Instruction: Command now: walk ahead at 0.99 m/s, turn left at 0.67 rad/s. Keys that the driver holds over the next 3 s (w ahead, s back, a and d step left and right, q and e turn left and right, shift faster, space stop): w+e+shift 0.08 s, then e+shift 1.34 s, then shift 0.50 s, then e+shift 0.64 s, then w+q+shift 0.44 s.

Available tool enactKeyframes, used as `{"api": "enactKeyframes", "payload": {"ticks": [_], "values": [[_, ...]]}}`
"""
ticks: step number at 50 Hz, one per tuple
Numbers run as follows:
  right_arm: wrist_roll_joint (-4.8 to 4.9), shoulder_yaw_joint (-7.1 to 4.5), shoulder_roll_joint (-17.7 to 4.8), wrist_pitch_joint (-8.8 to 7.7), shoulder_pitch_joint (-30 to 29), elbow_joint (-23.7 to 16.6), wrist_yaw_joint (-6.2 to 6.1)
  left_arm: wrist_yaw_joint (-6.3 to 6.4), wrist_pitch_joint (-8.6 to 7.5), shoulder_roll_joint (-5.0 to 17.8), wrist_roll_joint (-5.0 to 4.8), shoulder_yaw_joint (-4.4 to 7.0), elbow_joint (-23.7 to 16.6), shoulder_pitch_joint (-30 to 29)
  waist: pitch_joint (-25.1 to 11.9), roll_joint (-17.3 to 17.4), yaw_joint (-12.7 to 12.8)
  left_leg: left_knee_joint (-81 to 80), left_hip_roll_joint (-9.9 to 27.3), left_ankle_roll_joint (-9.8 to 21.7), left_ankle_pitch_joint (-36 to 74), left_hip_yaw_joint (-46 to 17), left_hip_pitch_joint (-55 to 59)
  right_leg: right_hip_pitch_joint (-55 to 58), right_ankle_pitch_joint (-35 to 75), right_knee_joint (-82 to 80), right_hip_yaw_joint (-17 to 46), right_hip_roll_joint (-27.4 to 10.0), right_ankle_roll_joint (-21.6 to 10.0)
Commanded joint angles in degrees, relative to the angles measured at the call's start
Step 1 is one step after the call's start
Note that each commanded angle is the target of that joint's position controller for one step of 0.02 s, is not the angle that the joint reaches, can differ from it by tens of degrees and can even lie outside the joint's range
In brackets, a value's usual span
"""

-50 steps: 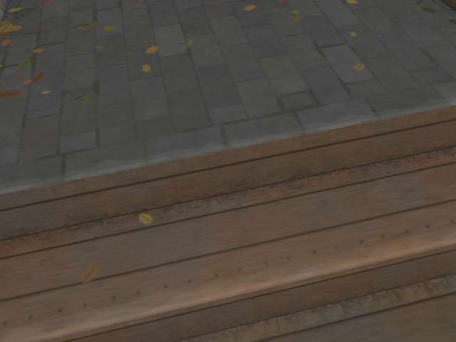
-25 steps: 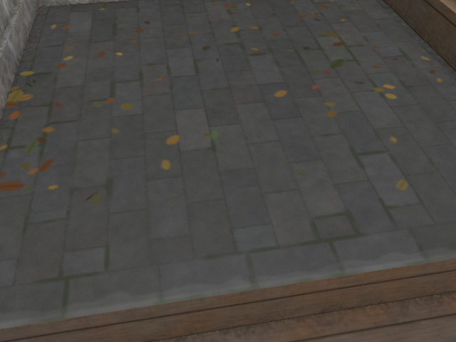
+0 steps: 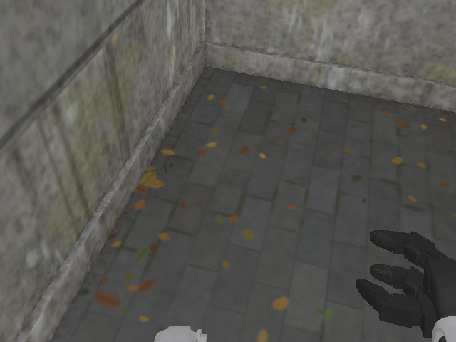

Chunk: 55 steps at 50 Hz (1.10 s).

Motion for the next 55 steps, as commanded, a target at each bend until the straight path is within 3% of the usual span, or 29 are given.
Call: {"api": "enactKeyframes", "payload": {"ticks": [1,3,4,6,7,8,9,10,13,15,19,21,24,28,30,31,32,33,35,37,38,39,44,46,47,48,49,52,55], "values": [[0.85,4.48,5.6,1.45,-9.6,-9.3,-1.32,-1.32,-2.59,-3.3,-2.38,-3.12,0.9,-2.3,20.1,-0.8,-5.9,-18.1,1.7,2.0,-6.9,2.2,-0.4,-21.3,28.1,-31.5,2.8,-9.4,-5.3],[0.69,3.31,-1.2,1.45,3.5,-1.1,2.53,1.43,-1.1,2.1,-6.56,-2.51,-3.6,-1.6,4.2,7.8,-6.0,-47.0,-2.7,0.0,10.0,17.4,46.0,-31.0,55.8,-32.6,0.9,-5.6,-12.3],[1.24,2.48,-1.9,-0.1,11.3,0.1,2.95,1.49,-1.76,11.8,-6.57,-0.94,-5.4,1.6,-6.4,0.3,-8.3,-50.9,-4.9,-1.0,10.6,17.5,60.2,-23.8,90.6,-23.1,4.1,-8.8,-14.3],[-0.02,0.31,-4.9,-0.92,27.1,4.4,2.89,-0.31,-2.52,22.1,-5.27,4.06,-9.4,-5.3,-18.9,-11.6,-17.4,-76.1,-5.9,-2.8,7.9,12.1,65.3,0.1,110.2,5.7,9.2,-11.1,-11.0],[-2.15,-2.09,-12.4,-1.66,24.4,5.5,2.66,-1.36,-2.63,13.7,-4.39,3.39,-10.0,-2.2,-22.1,-8.9,-12.8,-82.1,0.8,2.0,3.6,-7.5,70.5,-5.0,64.9,29.6,14.4,-4.9,-8.2],[-3.68,-3.61,-19.1,-2.46,24.3,8.2,1.82,-3.78,-2.88,4.7,-5.14,1.79,-13.4,2.4,-26.1,12.8,-7.5,-99.0,20.2,10.5,20.2,-42.6,78.2,-25.4,13.5,64.0,22.4,10.1,-4.1],[-4.33,-0.58,-13.9,0.34,36.6,12.6,5.47,-9.38,-0.31,3.7,-1.52,2.17,-10.8,8.9,-29.4,14.3,-13.3,-99.8,21.8,11.7,57.0,-50.2,80.7,-39.2,23.8,85.2,42.9,13.8,-9.7],[-4.49,0.03,-12.0,-1.55,31.7,20.0,7.51,-8.41,0.01,4.6,-2.48,3.05,-14.0,0.7,-14.2,5.6,-7.0,-93.7,20.8,10.5,64.4,-35.2,74.1,-53.5,19.4,93.2,42.2,14.6,-9.5],[-2.49,4.46,1.1,-6.19,12.4,26.2,6.64,-5.17,2.34,-7.0,0.75,-2.94,-17.5,-4.7,-10.2,-9.1,6.3,-92.5,21.7,7.9,53.2,-11.9,57.6,-58.1,8.3,85.9,27.1,-0.5,-10.0],[-3.42,6.19,7.3,-8.7,2.6,24.4,4.75,-3.97,4.72,-8.6,1.04,-4.43,-18.2,-3.0,-9.4,-4.5,13.5,-104.4,16.3,0.4,46.2,1.3,44.7,-48.9,6.9,71.5,22.4,-4.8,-9.1],[-4.19,2.01,-8.9,-12.01,1.5,19.8,-0.23,-6.11,5.21,0.8,-0.63,-1.5,-18.2,-10.1,-7.4,0.9,8.4,-111.9,8.4,-4.3,45.5,19.1,45.2,-35.4,21.3,45.7,13.9,-4.0,-0.4],[-5.11,0.03,-14.4,-10.94,8.3,21.3,0.48,-7.65,4.87,-1.9,-1.79,-2.73,-17.6,-14.3,-3.7,1.9,4.9,-114.0,12.6,-6.1,54.8,20.4,58.5,-38.7,22.6,32.4,13.3,-3.3,-1.4],[-2.9,-1.75,-16.4,-10.3,10.9,21.7,1.83,-6.93,2.55,-1.1,-1.51,-2.67,-15.6,-16.4,0.6,2.6,4.8,-111.7,18.6,-6.4,59.7,19.0,73.1,-40.7,23.1,13.5,14.9,-3.2,-1.5],[-4.27,-2.24,-14.7,-7.37,7.4,17.7,1.58,-3.93,0.31,3.0,-2.42,-0.87,-9.1,-8.6,2.1,4.7,6.4,-100.8,17.8,-8.4,62.4,21.6,75.1,-26.8,27.9,2.4,9.8,4.4,-1.7],[-4.28,-1.92,-11.5,-5.36,13.6,17.8,3.24,-0.73,-1.17,8.0,0.11,1.79,-7.8,-2.7,-4.7,-6.4,7.3,-79.5,11.8,-14.2,43.8,21.0,64.7,-4.6,57.8,0.9,15.4,5.5,-10.1],[-5.63,0.09,-2.8,-5.12,18.9,16.0,3.89,0.17,-0.87,12.0,1.79,2.28,-6.2,2.4,-13.0,-17.1,1.2,-67.8,1.9,-20.8,-5.1,20.2,51.6,12.5,82.4,3.2,31.0,-1.0,-22.0],[-3.12,0.93,-1.9,-5.67,24.9,13.8,3.66,-0.56,0.11,17.9,-1.06,3.34,-8.5,4.9,-24.1,-20.2,1.0,-49.8,-2.9,-25.1,-19.5,9.4,40.5,28.8,85.2,-2.4,56.4,-14.7,-36.1],[0.69,-0.18,-7.1,-5.47,15.7,12.4,3.61,-1.05,0.45,14.8,-2.4,3.57,-8.3,4.1,-18.4,-11.9,6.5,-37.6,-1.9,-23.6,-16.0,-0.9,32.7,23.7,71.3,-4.5,58.3,-14.9,-29.6],[-2.5,-2.44,-13.9,-5.76,5.8,9.1,2.91,-0.7,2.1,6.9,-5.91,2.15,-13.4,-8.2,-10.6,-3.3,6.5,-38.0,1.6,-18.8,-4.3,-7.1,30.6,0.0,31.7,-8.3,49.8,-6.3,-18.6],[-4.58,-1.26,-10.0,-6.13,11.2,10.0,1.99,-2.22,3.6,5.0,-5.39,0.65,-15.7,-17.0,-5.0,0.6,-1.1,-51.7,3.5,-15.9,-2.3,-4.9,43.6,-19.8,26.0,-15.6,46.6,-3.0,-19.1],[3.22,-1.89,-8.5,-4.97,-0.5,4.8,-1.62,0.54,6.67,10.3,-5.46,4.11,-19.7,-17.1,3.1,4.8,0.4,-63.8,0.8,-14.5,-4.2,-2.1,36.3,-18.8,21.2,-14.9,46.5,0.1,-17.6],[3.88,-1.31,-8.0,-4.67,0.1,6.0,-2.66,1.77,7.65,9.4,-4.47,3.99,-20.3,-15.6,2.3,5.3,1.0,-72.0,-0.5,-13.8,-5.2,-2.0,39.0,-19.7,23.7,-14.6,44.9,0.6,-16.4],[1.3,-2.79,-8.0,-2.13,12.9,12.4,-0.55,1.83,9.43,7.4,-6.32,3.71,-25.5,-14.4,-10.0,-8.2,0.3,-92.0,-3.2,-14.2,15.3,-4.7,58.1,-17.8,31.6,-9.3,45.3,0.6,-11.7],[0.1,-3.6,-8.9,-0.71,15.4,13.9,-0.9,0.83,9.81,4.8,-7.01,2.75,-27.2,-15.5,-6.2,-5.1,-1.3,-100.7,1.5,-11.9,28.0,-4.1,68.3,-30.2,9.5,-0.7,40.1,6.8,-7.2],[-1.09,-4.22,-11.4,-0.04,15.5,13.7,-1.43,0.49,10.09,0.4,-6.84,1.26,-27.2,-11.6,-7.5,4.7,0.2,-104.5,14.0,-6.4,27.3,-14.3,74.7,-37.6,-6.7,15.5,31.9,13.3,-4.4],[-3.11,-4.9,-14.1,0.76,13.6,11.6,-2.38,0.17,9.73,3.9,-5.33,1.86,-30.2,-8.9,-10.6,15.6,2.3,-110.5,29.5,3.1,27.0,-29.8,68.1,-38.6,-11.5,35.6,25.8,13.1,-1.2],[-2.51,-4.4,-11.4,0.42,7.3,9.6,-2.97,-0.1,9.9,8.7,-4.5,3.14,-30.0,-7.7,-7.4,16.8,5.2,-112.8,30.2,5.9,19.6,-31.5,61.8,-38.8,-7.8,47.9,25.0,5.6,1.0],[1.81,-2.6,-8.0,-0.36,1.3,8.6,-3.37,-0.03,12.3,9.1,-4.46,2.56,-29.2,-6.3,-1.4,5.6,6.2,-110.8,16.8,-1.2,19.9,-10.8,52.4,-35.0,2.2,61.3,21.3,1.8,2.4],[1.7,-3.63,-11.4,0.88,8.8,12.2,-4.24,-0.27,12.37,2.8,-5.36,-0.26,-34.4,-18.3,1.6,-1.3,1.3,-109.0,14.7,-1.6,21.3,-4.1,58.3,-39.7,8.5,43.6,17.4,-1.4,3.1]]}}
Next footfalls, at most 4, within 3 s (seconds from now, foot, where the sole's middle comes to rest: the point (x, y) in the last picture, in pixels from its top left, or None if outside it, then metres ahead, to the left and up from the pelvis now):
0.14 left None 0.31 0.10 -0.59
0.60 right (283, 300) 0.59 -0.16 -0.59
0.94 left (222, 272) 0.68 0.00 -0.59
1.28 right None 0.42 -0.19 -0.59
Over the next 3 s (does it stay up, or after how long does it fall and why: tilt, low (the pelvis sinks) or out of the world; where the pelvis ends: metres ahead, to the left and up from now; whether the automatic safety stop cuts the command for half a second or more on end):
stays up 0.47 -0.44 0.19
